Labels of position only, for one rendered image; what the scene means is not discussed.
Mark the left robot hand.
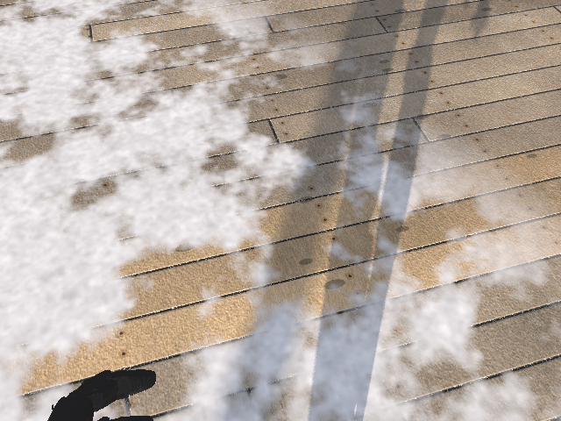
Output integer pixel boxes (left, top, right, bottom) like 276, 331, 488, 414
47, 369, 156, 421

